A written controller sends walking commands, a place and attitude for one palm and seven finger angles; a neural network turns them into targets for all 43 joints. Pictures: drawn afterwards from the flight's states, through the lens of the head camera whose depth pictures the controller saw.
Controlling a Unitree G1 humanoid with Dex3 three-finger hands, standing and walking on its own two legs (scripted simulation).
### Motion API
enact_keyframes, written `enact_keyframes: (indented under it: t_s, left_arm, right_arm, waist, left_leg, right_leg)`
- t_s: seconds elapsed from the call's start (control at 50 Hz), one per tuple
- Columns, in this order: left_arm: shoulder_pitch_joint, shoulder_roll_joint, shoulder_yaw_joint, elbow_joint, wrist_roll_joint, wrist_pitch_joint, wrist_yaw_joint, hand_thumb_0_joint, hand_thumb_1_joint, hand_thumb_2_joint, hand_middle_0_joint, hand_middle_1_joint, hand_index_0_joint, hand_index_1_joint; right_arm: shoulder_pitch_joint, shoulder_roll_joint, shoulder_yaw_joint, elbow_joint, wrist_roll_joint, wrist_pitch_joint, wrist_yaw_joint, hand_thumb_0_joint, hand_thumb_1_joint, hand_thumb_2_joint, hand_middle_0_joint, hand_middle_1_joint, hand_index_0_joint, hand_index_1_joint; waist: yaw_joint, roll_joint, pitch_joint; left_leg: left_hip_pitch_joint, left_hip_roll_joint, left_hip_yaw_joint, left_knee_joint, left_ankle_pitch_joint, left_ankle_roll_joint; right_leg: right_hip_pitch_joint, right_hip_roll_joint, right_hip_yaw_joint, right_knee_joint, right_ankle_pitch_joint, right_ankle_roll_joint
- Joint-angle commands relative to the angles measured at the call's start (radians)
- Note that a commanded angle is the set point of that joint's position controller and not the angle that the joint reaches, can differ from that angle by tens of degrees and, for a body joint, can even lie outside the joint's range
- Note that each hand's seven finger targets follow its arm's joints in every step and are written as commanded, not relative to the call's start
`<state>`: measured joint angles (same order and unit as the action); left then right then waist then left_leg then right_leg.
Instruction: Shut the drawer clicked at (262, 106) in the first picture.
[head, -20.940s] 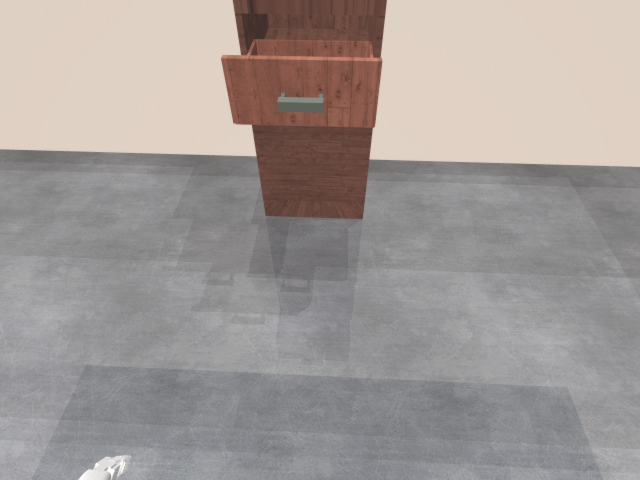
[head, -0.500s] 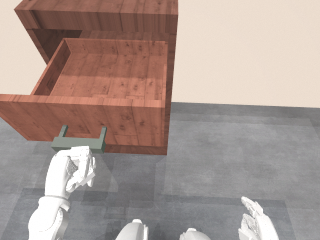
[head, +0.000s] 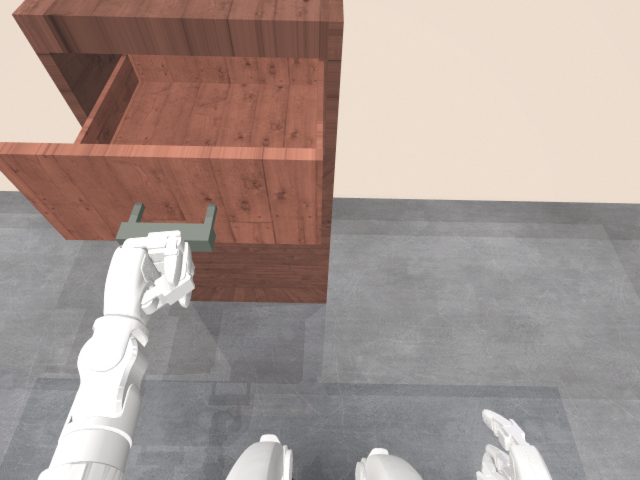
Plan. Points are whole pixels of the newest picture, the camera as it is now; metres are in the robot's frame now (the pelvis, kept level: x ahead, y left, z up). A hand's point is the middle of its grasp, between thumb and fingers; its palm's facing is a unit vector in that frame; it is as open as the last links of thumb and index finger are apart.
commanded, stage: push the drawer shut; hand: left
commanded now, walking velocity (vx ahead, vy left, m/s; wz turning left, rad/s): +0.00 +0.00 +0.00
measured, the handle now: (171, 223) +0.42 +0.21 +0.05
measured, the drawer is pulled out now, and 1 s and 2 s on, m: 0.20 0.07 0.00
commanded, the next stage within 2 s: none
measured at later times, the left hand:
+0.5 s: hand (194, 234) +0.41 +0.18 +0.05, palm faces +0.00 -1.00 -0.04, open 2.8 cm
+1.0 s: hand (205, 194) +0.48 +0.18 +0.05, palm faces +0.01 -1.00 -0.03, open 2.9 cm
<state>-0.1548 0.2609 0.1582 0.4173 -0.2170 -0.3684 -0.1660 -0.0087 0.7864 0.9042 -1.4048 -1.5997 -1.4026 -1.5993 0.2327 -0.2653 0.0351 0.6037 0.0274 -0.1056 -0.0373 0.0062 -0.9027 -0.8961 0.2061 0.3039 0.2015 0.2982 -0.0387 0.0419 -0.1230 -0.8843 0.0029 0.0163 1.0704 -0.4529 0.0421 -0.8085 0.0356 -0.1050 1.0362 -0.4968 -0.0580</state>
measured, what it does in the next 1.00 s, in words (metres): stands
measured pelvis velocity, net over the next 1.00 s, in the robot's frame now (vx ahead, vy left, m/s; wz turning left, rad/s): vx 0.00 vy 0.02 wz -0.03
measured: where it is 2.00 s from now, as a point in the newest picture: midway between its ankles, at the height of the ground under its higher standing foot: outside the picture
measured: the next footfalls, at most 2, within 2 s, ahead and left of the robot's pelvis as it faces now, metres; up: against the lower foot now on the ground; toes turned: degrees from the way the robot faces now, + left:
none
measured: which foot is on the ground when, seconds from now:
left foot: down 0.00-1.00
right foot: down 0.00-1.00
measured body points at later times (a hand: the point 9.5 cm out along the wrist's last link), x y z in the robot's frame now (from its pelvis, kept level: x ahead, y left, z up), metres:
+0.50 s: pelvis +0.00 +0.02 +0.00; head +0.09 +0.03 +0.44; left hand +0.40 +0.23 +0.05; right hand +0.11 -0.24 -0.11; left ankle +0.04 +0.09 -0.66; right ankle +0.01 -0.09 -0.66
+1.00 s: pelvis +0.00 +0.02 -0.01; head +0.12 +0.03 +0.43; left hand +0.47 +0.23 +0.05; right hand +0.04 -0.25 -0.12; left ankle +0.04 +0.09 -0.66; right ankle +0.01 -0.09 -0.66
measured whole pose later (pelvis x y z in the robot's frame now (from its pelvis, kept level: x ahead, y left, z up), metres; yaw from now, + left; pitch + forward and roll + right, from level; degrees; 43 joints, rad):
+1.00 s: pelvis +0.00 +0.02 -0.01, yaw -2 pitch +20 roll -3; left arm -0.72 0.36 0.30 1.01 -0.11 -0.46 -0.14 -0.04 0.76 0.88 -1.40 -1.60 -1.40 -1.60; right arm 0.33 -0.27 0.03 0.65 -0.01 0.02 0.00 0.00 -0.90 -0.90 0.21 0.30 0.20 0.30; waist -0.12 0.03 -0.12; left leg -1.00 0.01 0.04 1.10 -0.46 0.07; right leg -0.92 0.04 -0.08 1.05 -0.49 -0.03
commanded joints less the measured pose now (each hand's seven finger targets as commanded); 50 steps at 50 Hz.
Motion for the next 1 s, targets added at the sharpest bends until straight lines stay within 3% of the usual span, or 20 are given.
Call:
enact_keyframes:
  t_s: [0.0,0.02,0.08,0.14,0.2,0.28,0.36,0.44,0.48,0.52,0.54,0.58,0.6,0.66,0.72,0.74,0.84,0.88,0.94,0.98]
  left_arm:
    - [-0.321,0.134,0.054,-0.191,-0.007,-0.072,0.03,0.0,0.9,0.9,-1.4,-1.6,-1.4,-1.6]
    - [-0.328,0.134,0.052,-0.182,-0.003,-0.073,0.033,0.0,0.9,0.9,-1.4,-1.6,-1.4,-1.6]
    - [-0.367,0.171,0.088,-0.133,0.005,-0.078,0.047,0.0,0.9,0.9,-1.4,-1.6,-1.4,-1.6]
    - [-0.424,0.204,0.11,-0.112,0.015,-0.09,0.05,0.0,0.9,0.9,-1.4,-1.6,-1.4,-1.6]
    - [-0.457,0.166,0.083,-0.083,0.017,-0.093,0.048,0.0,0.9,0.9,-1.4,-1.6,-1.4,-1.6]
    - [-0.512,0.188,0.096,-0.038,0.023,-0.095,0.051,0.0,0.9,0.9,-1.4,-1.6,-1.4,-1.6]
    - [-0.607,0.193,0.099,0.045,0.03,-0.093,0.056,0.0,0.9,0.9,-1.4,-1.6,-1.4,-1.6]
    - [-0.675,0.211,0.108,0.07,0.041,-0.103,0.058,0.0,0.9,0.9,-1.4,-1.6,-1.4,-1.6]
    - [-0.721,0.168,0.071,0.079,0.045,-0.105,0.06,0.0,0.9,0.9,-1.4,-1.6,-1.4,-1.6]
    - [-0.748,0.174,0.08,0.118,0.046,-0.104,0.065,0.0,0.9,0.9,-1.4,-1.6,-1.4,-1.6]
    - [-0.732,0.216,0.121,0.145,0.047,-0.105,0.07,0.0,0.9,0.9,-1.4,-1.6,-1.4,-1.6]
    - [-0.78,0.227,0.124,0.174,0.052,-0.109,0.069,0.0,0.9,0.9,-1.4,-1.6,-1.4,-1.6]
    - [-0.774,0.242,0.14,0.208,0.058,-0.109,0.068,0.0,0.9,0.9,-1.4,-1.6,-1.4,-1.6]
    - [-0.821,0.269,0.164,0.233,0.062,-0.121,0.066,0.0,0.9,0.9,-1.4,-1.6,-1.4,-1.6]
    - [-0.88,0.243,0.135,0.269,0.068,-0.127,0.057,0.0,0.9,0.9,-1.4,-1.6,-1.4,-1.6]
    - [-0.891,0.281,0.165,0.28,0.07,-0.13,0.057,0.0,0.9,0.9,-1.4,-1.6,-1.4,-1.6]
    - [-0.944,0.309,0.188,0.333,0.075,-0.142,0.052,0.0,0.9,0.9,-1.4,-1.6,-1.4,-1.6]
    - [-0.969,0.278,0.16,0.341,0.082,-0.146,0.05,0.0,0.9,0.9,-1.4,-1.6,-1.4,-1.6]
    - [-1.02,0.328,0.197,0.421,0.089,-0.144,0.055,0.0,0.9,0.9,-1.4,-1.6,-1.4,-1.6]
    - [-1.052,0.357,0.211,0.415,0.096,-0.15,0.054,0.0,0.9,0.9,-1.4,-1.6,-1.4,-1.6]
  right_arm:
    - [0.007,-0.136,-0.061,-0.127,0.004,-0.04,0.001,0.0,-0.9,-0.9,0.2,0.3,0.2,0.3]
    - [0.009,-0.137,-0.06,-0.127,0.003,-0.038,0.003,0.0,-0.9,-0.9,0.2,0.3,0.2,0.3]
    - [0.023,-0.142,-0.061,-0.117,-0.001,-0.025,0.006,0.0,-0.9,-0.9,0.2,0.3,0.2,0.3]
    - [0.036,-0.146,-0.062,-0.112,-0.003,-0.015,0.006,0.0,-0.9,-0.9,0.2,0.3,0.2,0.3]
    - [0.045,-0.142,-0.062,-0.107,-0.003,-0.005,0.01,0.0,-0.9,-0.9,0.2,0.3,0.2,0.3]
    - [0.061,-0.149,-0.064,-0.094,-0.004,0.008,0.012,0.0,-0.9,-0.9,0.2,0.3,0.2,0.3]
    - [0.075,-0.154,-0.061,-0.08,-0.007,0.019,0.009,0.0,-0.9,-0.9,0.2,0.3,0.2,0.3]
    - [0.093,-0.159,-0.065,-0.076,-0.009,0.029,0.012,0.0,-0.9,-0.9,0.2,0.3,0.2,0.3]
    - [0.099,-0.154,-0.065,-0.069,-0.01,0.035,0.015,0.0,-0.9,-0.9,0.2,0.3,0.2,0.3]
    - [0.109,-0.156,-0.065,-0.062,-0.013,0.041,0.019,0.0,-0.9,-0.9,0.2,0.3,0.2,0.3]
    - [0.119,-0.163,-0.066,-0.06,-0.015,0.045,0.019,0.0,-0.9,-0.9,0.2,0.3,0.2,0.3]
    - [0.12,-0.161,-0.064,-0.057,-0.015,0.053,0.019,0.0,-0.9,-0.9,0.2,0.3,0.2,0.3]
    - [0.127,-0.161,-0.063,-0.056,-0.015,0.057,0.019,0.0,-0.9,-0.9,0.2,0.3,0.2,0.3]
    - [0.139,-0.162,-0.062,-0.055,-0.019,0.067,0.022,0.0,-0.9,-0.9,0.2,0.3,0.2,0.3]
    - [0.149,-0.159,-0.061,-0.05,-0.018,0.076,0.026,0.0,-0.9,-0.9,0.2,0.3,0.2,0.3]
    - [0.16,-0.165,-0.062,-0.047,-0.022,0.078,0.027,0.0,-0.9,-0.9,0.2,0.3,0.2,0.3]
    - [0.184,-0.168,-0.063,-0.041,-0.025,0.089,0.028,0.0,-0.9,-0.9,0.2,0.3,0.2,0.3]
    - [0.191,-0.164,-0.063,-0.04,-0.026,0.095,0.032,0.0,-0.9,-0.9,0.2,0.3,0.2,0.3]
    - [0.212,-0.173,-0.062,-0.022,-0.031,0.102,0.032,0.0,-0.9,-0.9,0.2,0.3,0.2,0.3]
    - [0.218,-0.173,-0.061,-0.026,-0.031,0.107,0.032,0.0,-0.9,-0.9,0.2,0.3,0.2,0.3]
  waist:
    - [-0.03,-0.014,-0.326]
    - [-0.028,0.009,-0.317]
    - [-0.034,-0.034,-0.307]
    - [-0.033,-0.019,-0.321]
    - [-0.041,0.005,-0.323]
    - [-0.047,0.024,-0.338]
    - [-0.068,-0.017,-0.321]
    - [-0.061,0.033,-0.373]
    - [-0.075,0.066,-0.393]
    - [-0.079,0.032,-0.384]
    - [-0.069,0.011,-0.39]
    - [-0.082,-0.008,-0.386]
    - [-0.075,-0.012,-0.38]
    - [-0.078,0.009,-0.391]
    - [-0.095,0.029,-0.388]
    - [-0.085,0.038,-0.397]
    - [-0.096,0.03,-0.422]
    - [-0.102,0.061,-0.442]
    - [-0.123,0.013,-0.394]
    - [-0.123,0.009,-0.421]
  left_leg:
    - [0.228,0.005,-0.062,-0.149,0.17,-0.009]
    - [0.233,0.005,-0.063,-0.154,0.162,-0.012]
    - [0.212,0.005,-0.063,-0.153,0.162,-0.01]
    - [0.203,0.004,-0.062,-0.149,0.17,-0.01]
    - [0.243,0.006,-0.066,-0.156,0.188,-0.014]
    - [0.28,0.013,-0.08,-0.156,0.209,-0.02]
    - [0.257,0.014,-0.084,-0.152,0.189,-0.016]
    - [0.305,0.017,-0.097,-0.148,0.225,-0.024]
    - [0.356,0.021,-0.105,-0.147,0.255,-0.031]
    - [0.338,0.02,-0.105,-0.147,0.248,-0.029]
    - [0.322,0.02,-0.106,-0.142,0.257,-0.026]
    - [0.281,0.015,-0.091,-0.133,0.234,-0.019]
    - [0.266,0.014,-0.091,-0.135,0.228,-0.02]
    - [0.271,0.014,-0.087,-0.128,0.249,-0.018]
    - [0.279,0.016,-0.089,-0.123,0.245,-0.019]
    - [0.282,0.016,-0.095,-0.122,0.253,-0.02]
    - [0.28,0.02,-0.095,-0.112,0.262,-0.016]
    - [0.314,0.021,-0.099,-0.112,0.286,-0.02]
    - [0.249,0.021,-0.096,-0.099,0.241,-0.009]
    - [0.231,0.018,-0.09,-0.095,0.246,-0.006]
  right_leg:
    - [0.127,-0.02,0.107,-0.172,0.199,0.041]
    - [0.116,-0.02,0.104,-0.173,0.188,0.039]
    - [0.123,-0.018,0.106,-0.172,0.194,0.041]
    - [0.13,-0.016,0.108,-0.163,0.2,0.038]
    - [0.103,-0.015,0.098,-0.162,0.214,0.037]
    - [0.067,-0.011,0.089,-0.154,0.215,0.033]
    - [0.044,-0.01,0.084,-0.153,0.198,0.036]
    - [0.022,-0.009,0.077,-0.137,0.207,0.029]
    - [-0.014,-0.009,0.07,-0.135,0.216,0.029]
    - [-0.003,-0.007,0.07,-0.141,0.214,0.03]
    - [0.005,-0.003,0.07,-0.134,0.221,0.028]
    - [0.023,-0.006,0.081,-0.139,0.224,0.034]
    - [0.028,-0.005,0.082,-0.139,0.219,0.033]
    - [0.023,-0.003,0.083,-0.132,0.236,0.032]
    - [-0.003,-0.001,0.082,-0.132,0.228,0.032]
    - [-0.006,0.001,0.08,-0.124,0.226,0.028]
    - [-0.013,0.004,0.082,-0.119,0.233,0.03]
    - [-0.03,0.005,0.078,-0.118,0.241,0.029]
    - [-0.043,0.008,0.084,-0.124,0.215,0.034]
    - [-0.016,0.006,0.091,-0.119,0.228,0.036]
